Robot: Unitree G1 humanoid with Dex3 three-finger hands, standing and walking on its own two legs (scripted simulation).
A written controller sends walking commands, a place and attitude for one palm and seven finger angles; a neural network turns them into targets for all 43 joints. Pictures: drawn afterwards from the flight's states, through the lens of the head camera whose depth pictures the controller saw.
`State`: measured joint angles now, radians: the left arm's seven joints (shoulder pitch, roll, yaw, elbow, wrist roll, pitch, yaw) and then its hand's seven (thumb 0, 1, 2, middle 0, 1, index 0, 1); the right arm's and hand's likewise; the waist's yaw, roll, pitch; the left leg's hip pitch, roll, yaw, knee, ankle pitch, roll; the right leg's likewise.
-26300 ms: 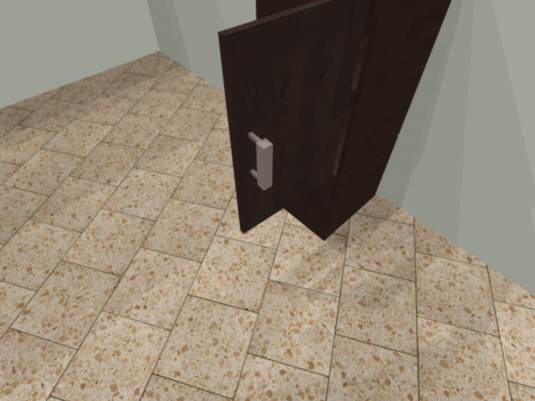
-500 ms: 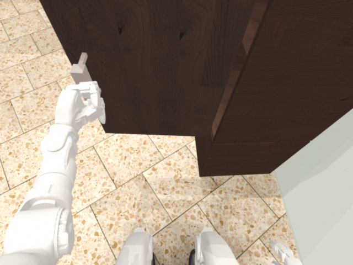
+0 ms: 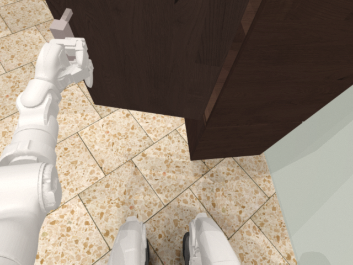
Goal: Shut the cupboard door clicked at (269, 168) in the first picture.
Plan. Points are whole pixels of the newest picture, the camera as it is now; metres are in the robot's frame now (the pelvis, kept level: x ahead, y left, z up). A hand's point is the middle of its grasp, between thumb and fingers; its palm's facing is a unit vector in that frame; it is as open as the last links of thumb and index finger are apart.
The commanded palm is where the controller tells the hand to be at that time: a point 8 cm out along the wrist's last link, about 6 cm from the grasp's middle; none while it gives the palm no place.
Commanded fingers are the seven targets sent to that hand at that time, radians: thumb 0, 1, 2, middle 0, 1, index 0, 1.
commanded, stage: push the door shut along its arc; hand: left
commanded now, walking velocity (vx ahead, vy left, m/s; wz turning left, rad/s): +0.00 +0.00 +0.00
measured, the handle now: (74, 44) +0.59 +0.20 +0.07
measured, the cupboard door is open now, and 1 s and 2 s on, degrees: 77 67 61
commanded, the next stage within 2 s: pull the fist back off the door in 0.98 s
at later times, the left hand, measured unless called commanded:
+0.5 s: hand (124, 43) +0.58 +0.09 +0.09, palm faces -0.35 -0.94 +0.00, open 3.1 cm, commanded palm +0.58 +0.14 +0.08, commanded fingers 0.00 0.90 0.90 -1.30 -1.50 -1.30 -1.50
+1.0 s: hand (123, 38) +0.60 +0.09 +0.09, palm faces -0.41 -0.91 -0.03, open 3.0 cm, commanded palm +0.64 +0.09 +0.08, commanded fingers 0.00 0.90 0.90 -1.30 -1.50 -1.30 -1.50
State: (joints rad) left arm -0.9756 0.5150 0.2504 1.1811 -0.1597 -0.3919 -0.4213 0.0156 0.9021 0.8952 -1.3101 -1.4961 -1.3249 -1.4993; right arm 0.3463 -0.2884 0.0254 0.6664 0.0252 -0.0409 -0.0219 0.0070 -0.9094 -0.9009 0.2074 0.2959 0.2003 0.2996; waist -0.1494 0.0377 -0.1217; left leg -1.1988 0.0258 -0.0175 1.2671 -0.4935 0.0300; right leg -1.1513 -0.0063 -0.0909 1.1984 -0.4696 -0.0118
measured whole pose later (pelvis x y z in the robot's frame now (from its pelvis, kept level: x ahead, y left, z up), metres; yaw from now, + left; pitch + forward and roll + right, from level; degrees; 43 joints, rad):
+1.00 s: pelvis +0.00 -0.01 -0.03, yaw -2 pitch +31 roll -6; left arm -1.40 0.69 0.20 1.35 -0.03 -0.20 -0.51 0.01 0.85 0.93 -1.29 -1.50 -1.32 -1.50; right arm 0.35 -0.29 0.06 0.69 -0.02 -0.09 -0.04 0.00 -0.91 -0.90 0.21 0.30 0.20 0.30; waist -0.29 0.05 -0.10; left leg -1.40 0.06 -0.05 1.38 -0.53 0.02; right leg -1.34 0.03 -0.12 1.28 -0.49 -0.03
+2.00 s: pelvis +0.04 -0.02 +0.02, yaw +0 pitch +25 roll -2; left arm -0.88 0.25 0.21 1.08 -0.03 -0.48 0.02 0.02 0.90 0.90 -1.30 -1.50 -1.30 -1.50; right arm 0.32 -0.27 -0.03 0.63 -0.04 0.02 0.05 0.00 -0.91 -0.90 0.20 0.30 0.20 0.30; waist -0.16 0.04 -0.14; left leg -1.08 0.03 -0.01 1.17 -0.52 0.00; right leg -1.05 0.01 -0.08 1.13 -0.51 -0.03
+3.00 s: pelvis +0.06 +0.00 +0.12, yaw +1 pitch -2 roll +0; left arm 0.19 0.30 0.13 -0.11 -0.07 -0.04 0.08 0.01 0.90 0.89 -0.82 -0.97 -0.82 -0.97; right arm 0.16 -0.21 0.06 0.55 0.04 -0.01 -0.09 0.01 -0.91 -0.90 0.21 0.30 0.20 0.30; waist 0.04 0.07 -0.01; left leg -0.17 -0.01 0.02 0.48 -0.28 0.03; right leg -0.16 -0.02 -0.04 0.47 -0.28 0.00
